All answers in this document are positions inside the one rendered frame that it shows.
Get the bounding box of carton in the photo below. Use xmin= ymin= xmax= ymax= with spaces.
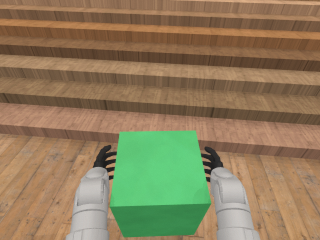
xmin=109 ymin=130 xmax=212 ymax=238

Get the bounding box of left robot hand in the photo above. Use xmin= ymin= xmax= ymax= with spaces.
xmin=93 ymin=145 xmax=117 ymax=180

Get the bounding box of robot right forearm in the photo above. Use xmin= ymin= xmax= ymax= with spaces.
xmin=210 ymin=167 xmax=261 ymax=240

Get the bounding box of right robot hand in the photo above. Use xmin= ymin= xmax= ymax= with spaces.
xmin=201 ymin=146 xmax=223 ymax=182

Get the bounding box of robot left forearm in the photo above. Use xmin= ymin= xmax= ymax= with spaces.
xmin=65 ymin=167 xmax=110 ymax=240

